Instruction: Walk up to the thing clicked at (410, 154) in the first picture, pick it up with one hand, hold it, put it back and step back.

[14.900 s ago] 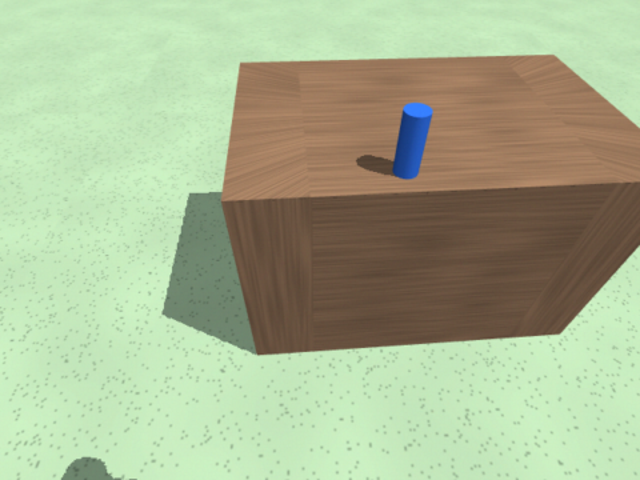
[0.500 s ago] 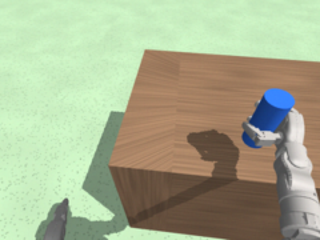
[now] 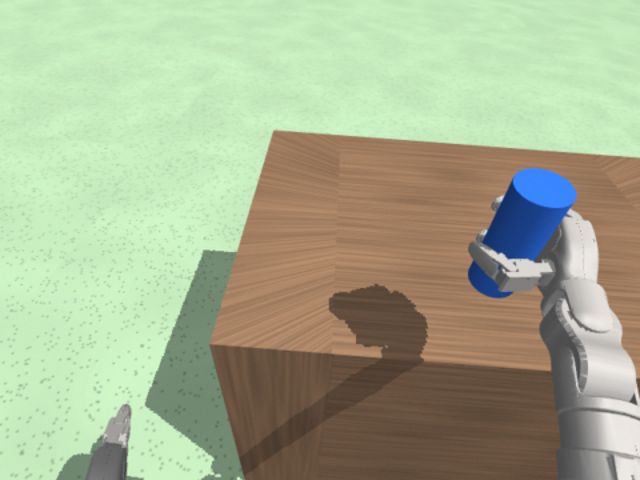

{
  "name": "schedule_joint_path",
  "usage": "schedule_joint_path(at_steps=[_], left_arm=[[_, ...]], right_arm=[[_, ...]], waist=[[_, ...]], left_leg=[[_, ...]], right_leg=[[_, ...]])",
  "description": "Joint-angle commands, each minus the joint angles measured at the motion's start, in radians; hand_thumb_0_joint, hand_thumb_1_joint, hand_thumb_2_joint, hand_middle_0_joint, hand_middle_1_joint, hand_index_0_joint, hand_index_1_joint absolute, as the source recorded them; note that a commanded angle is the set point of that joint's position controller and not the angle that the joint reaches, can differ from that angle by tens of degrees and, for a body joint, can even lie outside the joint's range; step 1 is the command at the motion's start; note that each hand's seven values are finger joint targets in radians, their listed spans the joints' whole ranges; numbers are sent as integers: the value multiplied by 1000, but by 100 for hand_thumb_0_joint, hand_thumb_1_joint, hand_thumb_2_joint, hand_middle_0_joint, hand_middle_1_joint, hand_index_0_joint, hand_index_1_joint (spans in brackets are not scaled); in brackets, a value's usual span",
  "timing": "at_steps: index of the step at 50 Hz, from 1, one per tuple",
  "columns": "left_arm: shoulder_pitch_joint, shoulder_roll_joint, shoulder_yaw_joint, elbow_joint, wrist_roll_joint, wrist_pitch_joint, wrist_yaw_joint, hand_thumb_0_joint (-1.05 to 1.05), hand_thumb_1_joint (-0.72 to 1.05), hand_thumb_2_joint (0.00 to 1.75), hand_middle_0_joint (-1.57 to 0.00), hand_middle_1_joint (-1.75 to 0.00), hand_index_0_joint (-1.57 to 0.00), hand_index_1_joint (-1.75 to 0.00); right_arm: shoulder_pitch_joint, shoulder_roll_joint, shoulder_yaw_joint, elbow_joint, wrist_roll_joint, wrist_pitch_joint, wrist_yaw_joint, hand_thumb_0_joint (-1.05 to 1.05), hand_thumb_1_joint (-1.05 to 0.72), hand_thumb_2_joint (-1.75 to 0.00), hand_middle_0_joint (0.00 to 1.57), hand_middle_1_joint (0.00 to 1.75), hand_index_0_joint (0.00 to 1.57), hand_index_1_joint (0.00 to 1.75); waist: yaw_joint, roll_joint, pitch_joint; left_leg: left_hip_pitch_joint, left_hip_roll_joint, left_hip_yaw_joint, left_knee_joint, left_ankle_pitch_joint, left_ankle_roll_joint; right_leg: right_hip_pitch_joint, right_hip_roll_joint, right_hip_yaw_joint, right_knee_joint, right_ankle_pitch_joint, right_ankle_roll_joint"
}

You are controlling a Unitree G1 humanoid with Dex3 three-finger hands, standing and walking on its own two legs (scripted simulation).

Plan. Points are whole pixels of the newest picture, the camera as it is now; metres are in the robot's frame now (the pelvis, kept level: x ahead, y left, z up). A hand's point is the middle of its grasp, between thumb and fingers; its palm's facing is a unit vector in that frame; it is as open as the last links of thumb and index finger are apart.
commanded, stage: lift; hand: right
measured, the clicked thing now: (514, 238) +0.36 -0.19 +0.18
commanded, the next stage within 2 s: hold in 0.40 s
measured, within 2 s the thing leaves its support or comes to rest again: neither
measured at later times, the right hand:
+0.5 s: hand (515, 235) +0.34 -0.17 +0.21, palm faces +0.16 +0.99 -0.02, open 8.6 cm
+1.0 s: hand (527, 230) +0.33 -0.18 +0.22, palm faces +0.16 +0.99 -0.02, open 8.6 cm
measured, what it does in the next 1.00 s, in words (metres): stands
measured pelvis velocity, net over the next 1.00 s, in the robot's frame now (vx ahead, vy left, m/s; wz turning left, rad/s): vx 0.00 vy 0.00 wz -0.02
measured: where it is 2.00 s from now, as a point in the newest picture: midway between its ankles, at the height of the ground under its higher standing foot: outside the picture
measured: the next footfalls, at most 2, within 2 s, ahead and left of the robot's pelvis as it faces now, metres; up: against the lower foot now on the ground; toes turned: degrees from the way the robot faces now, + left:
none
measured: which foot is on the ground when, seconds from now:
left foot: down 0.00-1.00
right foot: down 0.00-1.00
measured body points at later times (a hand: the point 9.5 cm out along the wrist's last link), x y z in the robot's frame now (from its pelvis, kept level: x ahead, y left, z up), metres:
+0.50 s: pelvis +0.00 +0.00 +0.00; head -0.03 +0.03 +0.45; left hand +0.17 +0.27 -0.07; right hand +0.33 -0.23 +0.21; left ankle +0.04 +0.13 -0.73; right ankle -0.01 -0.13 -0.73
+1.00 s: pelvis +0.00 +0.00 +0.00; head -0.03 +0.04 +0.45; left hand +0.18 +0.26 -0.07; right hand +0.32 -0.23 +0.23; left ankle +0.04 +0.13 -0.73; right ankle -0.01 -0.13 -0.73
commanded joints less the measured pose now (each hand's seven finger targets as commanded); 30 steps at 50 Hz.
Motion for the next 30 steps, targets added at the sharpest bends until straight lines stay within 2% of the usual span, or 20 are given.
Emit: schedule_joint_path(at_steps=[1, 4, 6, 8, 9, 10, 11, 13, 14, 16, 18, 20, 21, 23, 24, 25, 26, 28, 29, 30], left_arm=[[-136, 127, 50, -156, 4, -60, 2, 0, -53, 4, -4, -5, -4, -5], [-128, 93, 26, -103, 3, -66, -7, 0, -54, 5, -4, -5, -4, -5], [-128, 137, 72, -115, 4, -71, -2, 0, -54, 4, -4, -5, -4, -5], [-154, 156, 77, -144, 5, -78, -2, 0, -55, 5, -4, -5, -4, -5], [-153, 134, 61, -129, 1, -77, -3, 0, -55, 5, -4, -5, -4, -5], [-144, 83, 20, -90, -1, -74, -8, 0, -55, 5, -4, -5, -4, -5], [-158, 97, 33, -99, -3, -81, -8, 0, -54, 4, -4, -5, -4, -5], [-199, 144, 68, -164, 0, -89, -3, 0, -54, 5, -4, -5, -4, -5], [-161, 135, 58, -123, 0, -89, -4, 0, -55, 5, -4, -5, -4, -5], [-153, 103, 27, -117, -2, -91, -10, 0, -55, 5, -4, -5, -4, -5], [-169, 134, 66, -106, -3, -94, -7, 0, -54, 5, -4, -5, -4, -5], [-140, 109, 43, -44, -2, -90, -15, 0, -55, 5, -4, -5, -4, -5], [-163, 105, 38, -73, -3, -95, -16, 0, -56, 6, -4, -5, -4, -5], [-188, 114, 45, -87, -3, -99, -16, 0, -55, 6, -4, -5, -4, -5], [-180, 133, 67, -87, -2, -103, -13, 0, -55, 5, -4, -5, -4, -5], [-172, 130, 60, -83, -1, -101, -14, 0, -55, 5, -5, -5, -4, -5], [-169, 130, 60, -83, 0, -99, -13, 0, -55, 5, -5, -5, -5, -5], [-155, 124, 68, -29, -2, -98, -14, 0, -55, 5, -4, -5, -4, -5], [-192, 119, 57, -49, -5, -105, -16, 0, -54, 5, -4, -5, -4, -5], [-193, 127, 69, -36, -3, -103, -17, 0, -55, 5, -4, -5, -4, -5]], right_arm=[[-482, -209, -75, -346, 28, -57, -2, 0, -30, -133, 133, 146, 136, 146], [-476, -208, -78, -375, 31, -26, -4, 0, -31, -135, 134, 147, 137, 147], [-458, -209, -84, -356, 33, -3, -4, 0, -32, -134, 133, 147, 137, 147], [-480, -226, -96, -405, 34, 9, -8, 0, -31, -135, 134, 148, 138, 148], [-489, -233, -98, -418, 34, 15, -9, 0, -32, -134, 134, 147, 138, 147], [-472, -219, -92, -408, 34, 22, -9, 0, -31, -133, 133, 146, 136, 146], [-473, -203, -83, -413, 38, 28, -9, 0, -30, -132, 132, 145, 135, 145], [-495, -209, -76, -444, 32, 36, -10, 0, -32, -133, 132, 146, 136, 146], [-481, -209, -82, -431, 36, 45, -8, 0, -32, -133, 133, 146, 136, 146], [-480, -212, -81, -455, 35, 56, -4, 0, -31, -133, 132, 146, 136, 146], [-475, -208, -79, -455, 37, 73, -4, 0, -30, -133, 132, 146, 136, 146], [-468, -210, -83, -454, 39, 88, -4, 0, -30, -135, 133, 147, 137, 147], [-472, -207, -83, -473, 40, 92, -4, 0, -32, -135, 132, 147, 136, 147], [-475, -220, -97, -491, 40, 102, -7, 0, -35, -135, 133, 147, 137, 147], [-478, -221, -96, -500, 40, 107, -6, 0, -35, -135, 133, 146, 137, 146], [-484, -229, -104, -517, 42, 107, -10, 0, -35, -136, 134, 147, 137, 147], [-468, -212, -92, -516, 43, 114, -9, 0, -34, -136, 134, 147, 137, 147], [-451, -209, -95, -475, 45, 133, -8, 0, -31, -135, 133, 147, 137, 147], [-465, -216, -100, -509, 47, 134, -9, 0, -30, -134, 132, 146, 136, 146], [-477, -229, -102, -520, 42, 137, -9, 0, -30, -134, 132, 146, 136, 146]], waist=[[7, 6, -230], [-5, -15, -206], [11, 30, -231], [2, 63, -251], [-2, 42, -230], [-11, 14, -198], [-5, 32, -190], [5, 32, -260], [3, 53, -219], [1, 33, -215], [5, 0, -236], [-3, -8, -205], [-1, 6, -211], [-6, 26, -233], [3, 24, -245], [-4, 19, -246], [3, 32, -252], [-2, 23, -209], [-10, 21, -204], [-6, -2, -220]], left_leg=[[116, -32, 42, -91, 121, 14], [121, -32, 42, -105, 95, 17], [132, -29, 42, -110, 121, 11], [155, -25, 43, -113, 135, 5], [138, -23, 40, -116, 130, 6], [134, -22, 40, -121, 98, 7], [131, -27, 43, -122, 85, 9], [147, -26, 42, -122, 93, 8], [137, -31, 51, -122, 83, 8], [138, -28, 47, -127, 84, 9], [141, -27, 46, -122, 123, 12], [140, -27, 47, -123, 138, 14], [149, -26, 47, -130, 129, 11], [162, -23, 44, -131, 131, 9], [162, -24, 43, -130, 149, 9], [170, -24, 46, -129, 156, 11], [170, -23, 44, -128, 178, 10], [156, -23, 46, -129, 174, 10], [154, -25, 48, -133, 143, 10], [152, -24, 45, -132, 141, 13]], right_leg=[[46, 22, 1, -114, 142, -23], [35, 24, 1, -128, 120, -23], [56, 27, -4, -118, 141, -31], [58, 33, -6, -113, 153, -35], [61, 34, -8, -114, 149, -36], [44, 36, -10, -120, 124, -35], [43, 32, -4, -130, 110, -35], [75, 33, -3, -129, 118, -33], [64, 29, 3, -133, 111, -34], [64, 32, 1, -137, 113, -33], [89, 31, 1, -135, 149, -29], [77, 31, 2, -132, 164, -28], [73, 35, -1, -135, 156, -30], [79, 36, -2, -130, 159, -32], [98, 35, -3, -128, 172, -33], [92, 35, -1, -127, 184, -31], [103, 36, -2, -124, 201, -32], [89, 35, -1, -124, 199, -32], [84, 33, 1, -133, 173, -32], [86, 34, 0, -134, 173, -30]])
